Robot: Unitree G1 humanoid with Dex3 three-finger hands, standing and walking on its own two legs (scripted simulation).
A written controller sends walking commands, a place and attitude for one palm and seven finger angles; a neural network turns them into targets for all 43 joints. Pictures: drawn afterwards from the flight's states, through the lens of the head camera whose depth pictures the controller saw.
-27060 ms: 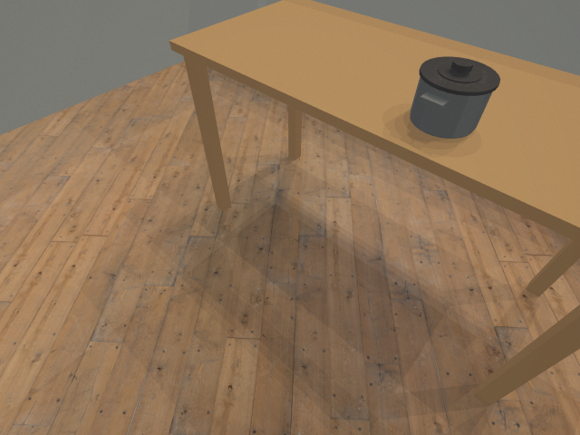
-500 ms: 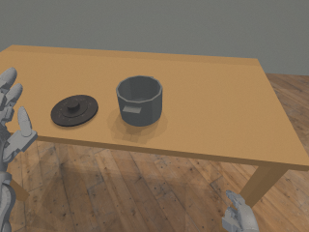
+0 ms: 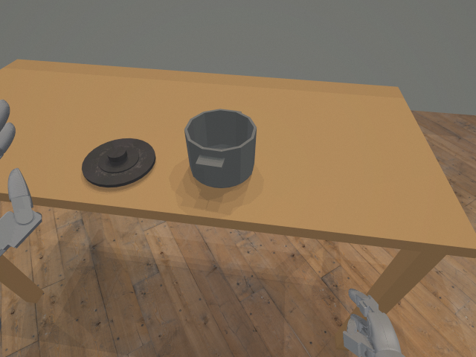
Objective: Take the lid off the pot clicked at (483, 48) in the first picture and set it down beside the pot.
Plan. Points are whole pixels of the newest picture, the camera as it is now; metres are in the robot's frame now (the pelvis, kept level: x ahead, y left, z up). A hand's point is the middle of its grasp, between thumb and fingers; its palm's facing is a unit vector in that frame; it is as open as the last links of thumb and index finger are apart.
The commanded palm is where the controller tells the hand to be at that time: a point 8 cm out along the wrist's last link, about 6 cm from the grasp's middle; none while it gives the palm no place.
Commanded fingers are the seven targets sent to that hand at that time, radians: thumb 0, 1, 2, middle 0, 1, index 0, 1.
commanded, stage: step back with the hand held close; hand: left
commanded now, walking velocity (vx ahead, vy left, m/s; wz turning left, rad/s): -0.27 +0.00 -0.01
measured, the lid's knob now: (117, 154) +0.51 +0.33 +0.05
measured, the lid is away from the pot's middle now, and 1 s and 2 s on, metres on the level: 0.24 0.24 0.24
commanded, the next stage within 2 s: stop stepping back and stand still in 1.18 s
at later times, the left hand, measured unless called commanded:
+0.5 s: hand out of the picture +0.13 +0.25 +0.22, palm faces +0.42 -0.78 -0.46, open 7.4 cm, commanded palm +0.06 +0.30 +0.23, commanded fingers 0.00 0.90 0.90 -0.20 -0.30 -0.20 -0.30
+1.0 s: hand out of the picture +0.08 +0.27 +0.23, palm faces +0.37 -0.84 -0.41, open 7.4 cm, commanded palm +0.02 +0.33 +0.23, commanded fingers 0.00 0.90 0.90 -0.20 -0.30 -0.20 -0.30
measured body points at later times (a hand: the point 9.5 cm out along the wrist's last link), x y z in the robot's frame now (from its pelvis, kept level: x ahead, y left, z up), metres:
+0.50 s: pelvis -0.06 +0.02 -0.01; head -0.05 +0.03 +0.44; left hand +0.10 +0.29 +0.25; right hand +0.10 -0.21 -0.09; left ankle +0.03 +0.11 -0.74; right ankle -0.04 -0.12 -0.74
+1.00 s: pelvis -0.12 +0.05 -0.02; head -0.10 +0.09 +0.43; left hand +0.06 +0.31 +0.25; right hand +0.05 -0.19 -0.08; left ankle -0.02 +0.12 -0.74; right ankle -0.12 -0.10 -0.74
